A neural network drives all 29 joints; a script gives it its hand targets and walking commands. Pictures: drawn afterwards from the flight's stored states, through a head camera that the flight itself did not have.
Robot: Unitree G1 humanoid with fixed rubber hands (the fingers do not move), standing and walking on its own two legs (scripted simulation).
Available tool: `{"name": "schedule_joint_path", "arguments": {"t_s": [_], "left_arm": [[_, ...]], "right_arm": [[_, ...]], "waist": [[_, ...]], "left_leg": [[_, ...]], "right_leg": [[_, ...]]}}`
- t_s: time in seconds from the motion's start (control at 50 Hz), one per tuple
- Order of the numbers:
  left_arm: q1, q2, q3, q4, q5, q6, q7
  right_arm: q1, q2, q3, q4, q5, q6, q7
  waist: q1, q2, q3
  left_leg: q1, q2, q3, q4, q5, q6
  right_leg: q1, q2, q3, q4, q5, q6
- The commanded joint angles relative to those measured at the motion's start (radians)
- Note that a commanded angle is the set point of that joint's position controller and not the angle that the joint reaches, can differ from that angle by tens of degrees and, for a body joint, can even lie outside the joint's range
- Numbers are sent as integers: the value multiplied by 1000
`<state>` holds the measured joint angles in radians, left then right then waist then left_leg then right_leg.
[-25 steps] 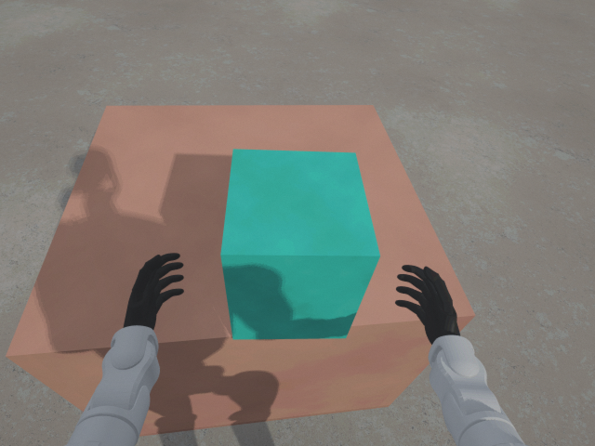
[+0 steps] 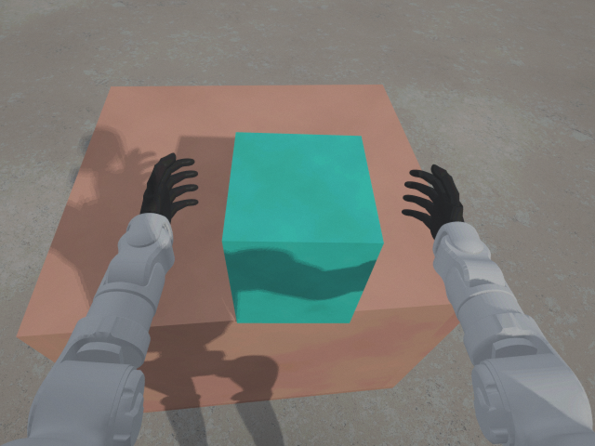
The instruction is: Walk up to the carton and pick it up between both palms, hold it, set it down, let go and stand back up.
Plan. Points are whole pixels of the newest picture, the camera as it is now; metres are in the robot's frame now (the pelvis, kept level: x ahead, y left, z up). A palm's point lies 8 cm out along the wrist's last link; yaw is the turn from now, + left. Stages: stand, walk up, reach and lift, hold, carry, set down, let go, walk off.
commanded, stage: reach and lift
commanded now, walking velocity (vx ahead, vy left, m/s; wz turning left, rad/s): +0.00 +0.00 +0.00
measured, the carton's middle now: (296, 233) +0.45 +0.01 -0.02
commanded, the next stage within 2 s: none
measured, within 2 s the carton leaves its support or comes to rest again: neither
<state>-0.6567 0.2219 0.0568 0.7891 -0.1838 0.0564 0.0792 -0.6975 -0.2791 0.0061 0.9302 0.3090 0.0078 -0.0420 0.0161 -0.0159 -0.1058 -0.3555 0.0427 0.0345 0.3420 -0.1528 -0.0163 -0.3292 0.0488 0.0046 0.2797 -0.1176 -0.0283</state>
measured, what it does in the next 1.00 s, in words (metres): stands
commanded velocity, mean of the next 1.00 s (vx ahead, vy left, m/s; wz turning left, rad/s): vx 0.00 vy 0.00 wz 0.00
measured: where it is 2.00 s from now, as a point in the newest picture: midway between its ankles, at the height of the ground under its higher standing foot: outside the picture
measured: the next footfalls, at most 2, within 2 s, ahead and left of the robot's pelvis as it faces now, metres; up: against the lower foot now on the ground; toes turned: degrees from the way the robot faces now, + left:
none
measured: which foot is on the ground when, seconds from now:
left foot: down 0.00-1.00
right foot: down 0.00-1.00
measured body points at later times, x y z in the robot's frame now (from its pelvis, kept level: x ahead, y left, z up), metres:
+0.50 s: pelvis +0.00 +0.00 +0.00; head +0.05 +0.01 +0.44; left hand +0.47 +0.20 +0.12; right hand +0.47 -0.19 +0.12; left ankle +0.00 +0.13 -0.75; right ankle +0.00 -0.10 -0.75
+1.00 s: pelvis -0.03 +0.01 -0.02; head +0.09 +0.01 +0.41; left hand +0.46 +0.19 +0.03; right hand +0.45 -0.19 +0.03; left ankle +0.00 +0.13 -0.75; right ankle +0.00 -0.10 -0.75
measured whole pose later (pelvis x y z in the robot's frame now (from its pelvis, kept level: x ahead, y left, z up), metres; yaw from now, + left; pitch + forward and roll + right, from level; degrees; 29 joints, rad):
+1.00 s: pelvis -0.03 +0.01 -0.02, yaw -2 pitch +29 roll -1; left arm -1.06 0.26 -0.03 1.42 -0.34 -0.28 0.06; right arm -1.01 -0.29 0.12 1.29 0.37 -0.18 -0.03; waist 0.00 0.01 -0.28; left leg -0.85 0.04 0.05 0.48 -0.13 0.00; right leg -0.83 0.04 0.02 0.41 -0.09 -0.01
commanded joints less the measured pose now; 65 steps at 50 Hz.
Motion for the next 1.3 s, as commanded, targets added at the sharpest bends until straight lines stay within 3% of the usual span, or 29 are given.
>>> {"name": "schedule_joint_path", "arguments": {"t_s": [0.0,0.08,0.12,0.2,0.3,0.38,0.44,0.52,0.6,0.72,0.82,0.86,0.88,0.94,0.96,1.0,1.02,1.08,1.14,1.16,1.28], "left_arm": [[-557,138,16,-108,-23,-75,3],[-667,169,24,-17,-18,-87,10],[-710,186,35,27,-13,-85,13],[-778,213,48,75,-30,-97,14],[-822,221,39,107,-26,-95,-1],[-814,213,23,219,-39,-70,-15],[-818,215,-6,259,-55,-76,-20],[-871,218,-71,263,-109,-125,-12],[-925,213,-120,268,-165,-174,3],[-931,224,-117,318,-168,-249,1],[-901,227,-94,411,-178,-344,-9],[-886,223,-87,428,-171,-377,-15],[-882,220,-87,439,-178,-387,-20],[-852,217,-59,463,-138,-415,-28],[-836,215,-52,472,-131,-426,-27],[-824,200,-15,466,-101,-454,-27],[-812,206,0,467,-93,-466,-24],[-796,168,31,440,-64,-488,-22],[-757,141,74,412,-11,-513,-23],[-754,130,87,373,1,-521,-24],[-680,62,178,219,130,-529,-24]], "right_arm": [[-584,-187,-43,-146,-3,-57,-1],[-685,-198,-29,-48,4,-52,-19],[-726,-201,-15,4,15,-47,-25],[-807,-224,6,-5,19,-49,-40],[-833,-211,59,53,67,-49,-45],[-819,-222,97,158,93,-27,-44],[-810,-236,94,210,110,-28,-26],[-840,-264,52,180,103,-60,-1],[-863,-264,42,158,83,-80,18],[-876,-262,52,155,86,-129,33],[-848,-222,70,145,58,-203,20],[-827,-208,82,177,67,-221,11],[-815,-195,86,174,68,-230,11],[-788,-169,85,204,65,-251,10],[-779,-172,81,204,50,-258,10],[-766,-171,52,158,26,-285,9],[-758,-165,35,150,3,-296,7],[-735,-126,5,106,-44,-327,-1],[-687,-96,-30,76,-88,-359,-13],[-666,-92,-48,53,-105,-368,-18],[-571,-15,-147,-55,-236,-396,-30]], "waist": [[-14,9,-629],[-10,45,-730],[-1,38,-756],[-5,-23,-844],[-3,-1,-862],[-11,-27,-733],[-12,-3,-641],[-29,54,-688],[-38,82,-797],[-11,84,-896],[-14,10,-965],[-15,24,-966],[-18,-3,-961],[-8,26,-946],[-16,3,-941],[6,10,-953],[-1,3,-979],[-2,-12,-1004],[4,12,-1038],[7,41,-1084],[0,39,-1174]], "left_leg": [[332,-46,2,56,317,3],[263,-50,2,72,380,5],[252,-50,4,78,386,4],[199,-48,1,87,441,13],[121,-53,9,90,457,17],[143,-40,-11,77,397,8],[208,-30,-15,90,408,-10],[297,-13,-25,124,389,-40],[327,-8,-23,151,380,-48],[237,-6,-24,184,364,-43],[83,-18,-5,183,361,-15],[56,-19,-2,187,361,-8],[45,-21,0,192,364,-12],[7,-28,5,183,337,-14],[0,-27,7,182,334,-9],[17,-25,4,179,366,-16],[23,-30,6,181,374,-16],[66,-34,0,183,429,-30],[67,-48,10,187,489,-35],[72,-51,16,185,496,-37],[151,-69,18,176,617,-60]], "right_leg": [[55,6,-24,13,316,86],[99,1,-22,54,440,91],[103,1,-18,62,467,92],[182,-2,-20,102,600,98],[259,-6,-8,139,714,101],[205,-11,-17,117,615,100],[84,-2,-19,80,495,93],[-97,7,-40,40,320,75],[-203,6,-50,25,247,69],[-219,-6,-41,79,253,69],[-140,-11,-29,130,342,93],[-143,-15,-15,147,346,91],[-150,-12,-17,151,352,94],[-169,-17,-15,156,302,95],[-175,-16,-12,156,302,96],[-175,-6,-20,149,315,91],[-176,-8,-17,147,317,96],[-212,5,-24,143,352,92],[-201,10,-21,141,416,90],[-184,7,-17,141,425,85],[-167,33,-40,113,534,71]]}}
